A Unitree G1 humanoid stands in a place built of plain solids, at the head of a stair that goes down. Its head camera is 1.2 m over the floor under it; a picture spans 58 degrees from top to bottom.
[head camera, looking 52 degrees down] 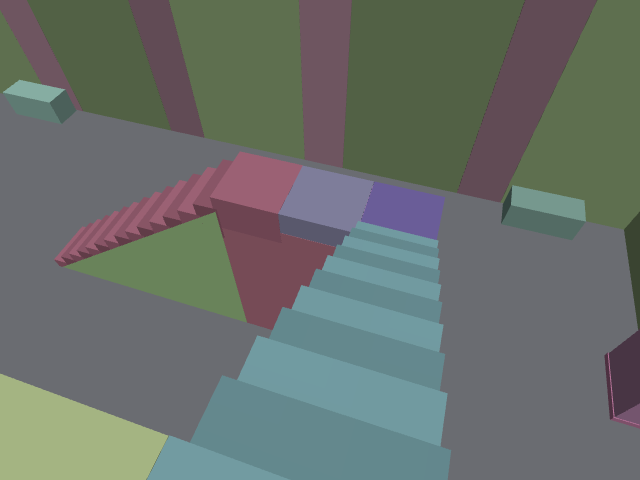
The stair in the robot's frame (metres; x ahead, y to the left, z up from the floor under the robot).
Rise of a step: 0.18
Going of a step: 0.24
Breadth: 0.74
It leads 18 degrees to the right of straight ahead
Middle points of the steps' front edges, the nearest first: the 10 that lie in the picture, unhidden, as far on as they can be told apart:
0.41 -0.03 -0.18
0.64 -0.11 -0.37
0.86 -0.18 -0.55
1.09 -0.25 -0.73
1.32 -0.33 -0.91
1.55 -0.40 -1.09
1.78 -0.48 -1.27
2.01 -0.55 -1.46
2.24 -0.62 -1.64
2.47 -0.70 -1.82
